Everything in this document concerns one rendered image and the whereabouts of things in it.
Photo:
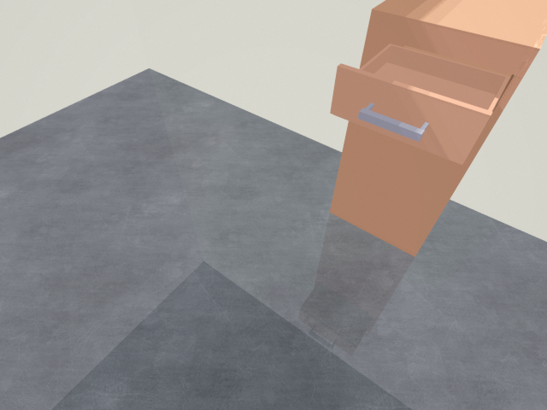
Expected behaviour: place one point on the handle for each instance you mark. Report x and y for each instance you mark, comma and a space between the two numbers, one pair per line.
390, 124

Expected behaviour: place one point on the drawer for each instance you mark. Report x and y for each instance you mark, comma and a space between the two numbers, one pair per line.
414, 87

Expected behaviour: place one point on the cabinet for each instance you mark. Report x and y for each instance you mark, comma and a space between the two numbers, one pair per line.
392, 189

